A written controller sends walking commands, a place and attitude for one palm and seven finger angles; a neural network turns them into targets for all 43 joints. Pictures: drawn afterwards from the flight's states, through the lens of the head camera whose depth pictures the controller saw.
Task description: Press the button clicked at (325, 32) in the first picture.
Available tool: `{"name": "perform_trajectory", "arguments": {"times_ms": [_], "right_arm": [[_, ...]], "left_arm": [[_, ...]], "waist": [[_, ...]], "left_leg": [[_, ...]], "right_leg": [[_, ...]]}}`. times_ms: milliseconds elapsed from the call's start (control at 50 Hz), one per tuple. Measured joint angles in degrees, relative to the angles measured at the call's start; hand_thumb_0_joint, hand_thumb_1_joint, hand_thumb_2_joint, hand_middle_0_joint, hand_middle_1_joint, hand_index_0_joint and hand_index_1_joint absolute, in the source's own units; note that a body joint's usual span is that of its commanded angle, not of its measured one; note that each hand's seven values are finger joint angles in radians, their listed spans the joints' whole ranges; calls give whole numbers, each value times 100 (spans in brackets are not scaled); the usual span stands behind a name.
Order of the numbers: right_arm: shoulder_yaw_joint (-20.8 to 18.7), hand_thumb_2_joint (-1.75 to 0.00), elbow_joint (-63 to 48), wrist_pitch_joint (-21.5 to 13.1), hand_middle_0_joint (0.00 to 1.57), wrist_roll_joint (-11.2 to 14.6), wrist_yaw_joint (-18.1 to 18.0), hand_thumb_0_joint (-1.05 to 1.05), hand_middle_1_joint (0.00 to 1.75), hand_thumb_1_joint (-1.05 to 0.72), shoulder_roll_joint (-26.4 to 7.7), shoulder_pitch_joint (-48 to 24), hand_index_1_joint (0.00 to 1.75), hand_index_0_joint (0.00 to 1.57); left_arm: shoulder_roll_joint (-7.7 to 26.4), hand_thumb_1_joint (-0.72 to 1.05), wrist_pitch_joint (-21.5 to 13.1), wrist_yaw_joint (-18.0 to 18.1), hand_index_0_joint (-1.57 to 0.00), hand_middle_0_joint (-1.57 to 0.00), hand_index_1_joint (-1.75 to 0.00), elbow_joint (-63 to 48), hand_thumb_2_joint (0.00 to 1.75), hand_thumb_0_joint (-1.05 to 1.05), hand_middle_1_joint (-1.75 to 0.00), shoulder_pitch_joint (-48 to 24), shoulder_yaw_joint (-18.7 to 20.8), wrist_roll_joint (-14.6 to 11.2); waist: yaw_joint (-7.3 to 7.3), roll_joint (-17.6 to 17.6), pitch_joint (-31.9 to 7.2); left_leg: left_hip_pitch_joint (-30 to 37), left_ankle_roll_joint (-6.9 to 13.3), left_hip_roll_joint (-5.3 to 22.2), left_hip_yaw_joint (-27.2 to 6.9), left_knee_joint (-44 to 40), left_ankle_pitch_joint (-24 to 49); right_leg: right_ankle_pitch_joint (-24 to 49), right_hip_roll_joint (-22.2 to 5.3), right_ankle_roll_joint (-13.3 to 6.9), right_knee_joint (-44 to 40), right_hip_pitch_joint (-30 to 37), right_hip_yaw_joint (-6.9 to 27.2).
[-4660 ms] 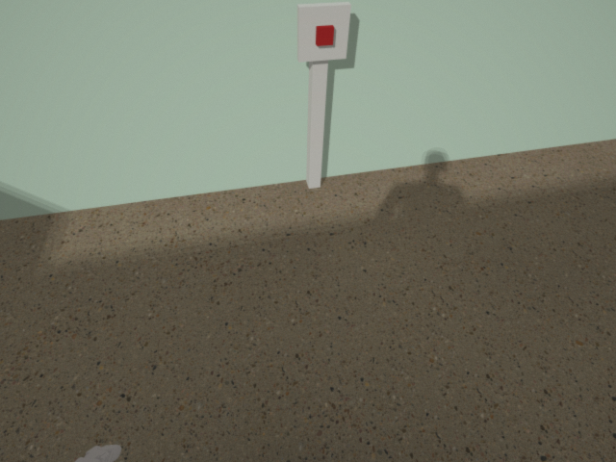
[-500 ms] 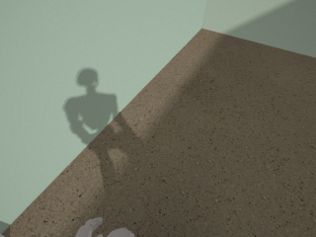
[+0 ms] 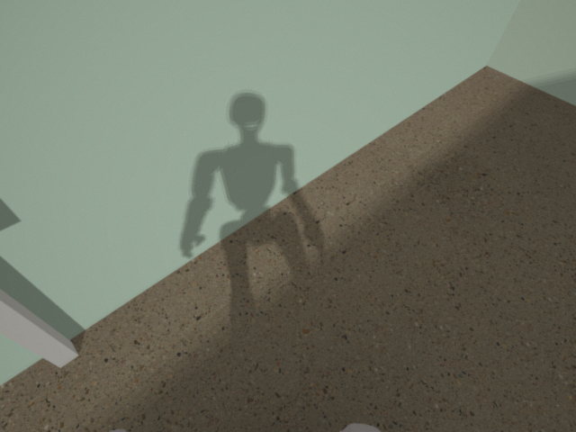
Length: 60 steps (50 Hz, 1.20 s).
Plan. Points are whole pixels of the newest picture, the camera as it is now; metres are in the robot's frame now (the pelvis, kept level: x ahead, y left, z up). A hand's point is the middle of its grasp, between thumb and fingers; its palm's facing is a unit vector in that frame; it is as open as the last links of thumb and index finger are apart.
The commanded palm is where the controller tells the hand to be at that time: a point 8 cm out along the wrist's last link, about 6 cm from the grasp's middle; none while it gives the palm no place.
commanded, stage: turn to face it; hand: left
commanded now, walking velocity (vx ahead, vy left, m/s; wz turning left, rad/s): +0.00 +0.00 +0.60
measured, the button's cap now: out of the picture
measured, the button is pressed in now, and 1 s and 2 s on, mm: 0 0 0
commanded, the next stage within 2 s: take the last steps up to it in 1.14 s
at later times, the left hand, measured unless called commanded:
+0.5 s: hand out of the picture -0.04 +0.16 -0.16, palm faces +0.35 -0.90 -0.25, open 7.4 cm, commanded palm none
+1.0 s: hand out of the picture -0.08 +0.21 -0.15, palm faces +0.57 -0.77 -0.28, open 7.4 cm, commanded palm none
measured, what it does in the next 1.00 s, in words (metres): steps on the spot, turning left: right foot, then left foot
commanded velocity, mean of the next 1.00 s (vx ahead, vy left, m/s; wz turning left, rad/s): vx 0.00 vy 0.00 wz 0.52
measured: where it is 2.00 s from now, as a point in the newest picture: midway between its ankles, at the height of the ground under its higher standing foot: outside the picture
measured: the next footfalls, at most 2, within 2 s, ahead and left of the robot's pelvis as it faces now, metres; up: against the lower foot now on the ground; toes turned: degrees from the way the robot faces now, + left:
right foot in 0.18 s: +0.04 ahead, -0.17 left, +0.00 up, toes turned +7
left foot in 0.60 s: -0.08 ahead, +0.09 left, +0.00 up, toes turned +30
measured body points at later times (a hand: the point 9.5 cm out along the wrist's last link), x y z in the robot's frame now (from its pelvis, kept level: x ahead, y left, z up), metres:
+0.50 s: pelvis -0.04 -0.05 +0.00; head +0.00 -0.05 +0.45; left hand -0.06 +0.20 -0.14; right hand +0.12 -0.29 -0.15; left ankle -0.10 +0.08 -0.69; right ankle +0.00 -0.17 -0.74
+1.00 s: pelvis -0.05 -0.03 -0.01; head -0.02 -0.02 +0.44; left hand -0.11 +0.25 -0.13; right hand +0.16 -0.19 -0.15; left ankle -0.11 +0.07 -0.74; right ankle +0.03 -0.12 -0.72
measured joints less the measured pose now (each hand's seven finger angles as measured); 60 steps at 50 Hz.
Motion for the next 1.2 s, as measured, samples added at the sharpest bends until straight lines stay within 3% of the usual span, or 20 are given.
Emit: {"name": "perform_trajectory", "arguments": {"times_ms": [100,160,200,260,300,360,420,500,580,600,620,660,720,880,980,1020,1040,1100,1160,1200], "right_arm": [[-73,-90,0,95,20,-19,30,0,30,-90,-108,-37,30,21],[-145,-90,-17,179,20,-17,50,1,30,-90,-199,-40,30,21],[-215,-90,-45,235,20,13,59,1,30,-90,-267,-39,30,21],[-297,-90,-35,324,20,-29,84,1,30,-91,-396,-52,30,20],[-313,-90,-51,344,20,-40,127,1,30,-91,-451,-68,30,20],[-312,-90,-66,344,20,-30,161,1,30,-91,-483,-63,30,20],[-291,-90,-14,385,20,-22,171,1,30,-91,-488,-73,30,20],[-221,-90,59,408,20,10,169,1,30,-91,-467,-211,30,20],[-127,-90,-35,280,20,47,156,1,30,-91,-422,-371,30,20],[-109,-90,-90,215,20,43,162,1,30,-91,-431,-384,30,20],[-106,-90,-109,152,20,35,154,1,30,-91,-377,-443,30,20],[-56,-90,-155,45,20,35,123,1,30,-91,-277,-511,30,20],[0,-90,-190,-10,20,18,37,0,30,-91,-183,-483,30,20],[62,-90,-134,25,20,-2,-2,0,30,-90,-102,-346,30,21],[35,-90,-74,89,20,-26,-2,0,30,-90,-113,-246,30,21],[15,-90,-46,114,20,-10,-2,0,30,-90,-132,-185,30,21],[0,-90,-33,120,20,13,3,0,30,-90,-155,-155,30,21],[-80,-90,46,211,20,34,2,1,30,-91,-242,-128,30,21],[-132,-90,159,285,20,14,37,1,30,-91,-306,-98,30,20],[-140,-90,220,298,20,7,53,1,30,-91,-320,-67,30,20]], "left_arm": [[-181,91,-30,5,-19,-20,-30,-171,90,1,-30,-185,-94,-29],[-304,91,-116,-4,-20,-20,-30,-319,90,1,-30,-191,-167,-48],[-368,91,-209,2,-20,-20,-30,-417,90,0,-30,-120,-212,3],[-504,91,-188,11,-20,-20,-30,-426,90,0,-30,22,-310,22],[-538,90,-177,15,-20,-20,-30,-389,90,0,-30,123,-334,29],[-538,90,-191,12,-20,-20,-30,-324,90,1,-30,193,-358,41],[-519,90,-213,-4,-20,-20,-30,-297,90,1,-30,224,-369,58],[-436,90,-240,-32,-20,-20,-30,-274,90,1,-30,264,-352,94],[-247,90,-204,-56,-20,-20,-30,-208,90,0,-30,336,-275,83],[-191,90,-178,-63,-20,-20,-30,-207,90,0,-30,388,-242,58],[-98,90,-127,-67,-20,-20,-30,-172,90,0,-30,375,-193,37],[48,90,19,-32,-20,-20,-30,-80,90,1,-30,319,-126,38],[140,91,74,-28,-20,-20,-30,6,90,1,-30,227,-63,19],[37,91,-13,-52,-19,-20,-30,-180,90,1,-30,-45,-120,0],[-161,91,-84,-32,-20,-20,-30,-288,90,1,-30,-179,-212,-28],[-234,91,-162,-30,-20,-20,-30,-339,90,1,-30,-164,-255,-36],[-273,91,-222,-24,-20,-20,-30,-355,90,1,-30,-143,-276,-20],[-447,91,-311,-19,-20,-20,-30,-338,90,0,-30,-95,-363,30],[-562,90,-297,-11,-20,-20,-30,-278,90,0,-30,21,-396,35],[-600,90,-284,3,-20,-20,-30,-209,90,0,-30,89,-396,46]], "waist": [[-96,139,-14],[-115,227,-64],[-63,256,-100],[-49,330,-89],[-62,303,-68],[-90,216,-8],[-57,130,54],[75,-2,162],[162,-140,216],[168,-146,180],[180,-253,206],[212,-337,250],[191,-277,222],[120,-108,131],[12,56,87],[1,114,42],[12,156,21],[-24,331,60],[-7,362,52],[-7,342,46]], "left_leg": [[-163,-125,-121,-379,92,110],[-330,-258,-210,-619,244,139],[-631,-391,-285,-674,802,-402],[-1189,-534,-251,-419,2561,-1346],[-1393,-627,-98,-213,3468,-1233],[-1394,-760,155,-53,3994,-1077],[-1136,-846,355,33,3710,-1191],[-603,-851,474,210,2665,-1581],[67,-749,425,443,1173,-1276],[238,-599,415,460,741,-972],[171,-438,331,459,790,-966],[76,-279,277,396,957,-1041],[169,-245,259,212,730,-913],[438,-201,35,-162,164,-545],[387,-281,-61,-375,286,-572],[290,-349,-106,-448,472,-654],[203,-393,-120,-481,647,-735],[-290,-486,-139,-448,2046,-1716],[-718,-565,-42,-265,3420,-1625],[-809,-631,87,-173,3743,-1456]], "right_leg": [[-144,181,-99,-826,349,29],[160,302,-207,-1862,797,-23],[546,290,-423,-2463,1001,-91],[681,189,-589,-2448,1094,-332],[754,104,-598,-2616,1225,-455],[815,-40,-596,-2751,1335,-672],[810,-190,-573,-2767,1358,-909],[753,-419,-487,-2630,1260,-1164],[570,-687,-301,-2216,1054,-1407],[461,-751,-241,-1969,928,-1451],[41,-801,-165,-1543,734,-1301],[-637,-604,-106,-489,297,-827],[-506,-300,-53,512,-133,-485],[-135,-32,-8,-20,-108,-171],[-88,161,-103,-1149,395,-168],[401,228,-151,-1960,766,-221],[797,241,-314,-2295,899,-266],[697,216,-715,-2221,959,-487],[712,133,-761,-2468,1132,-628],[792,77,-746,-2616,1215,-719]]}}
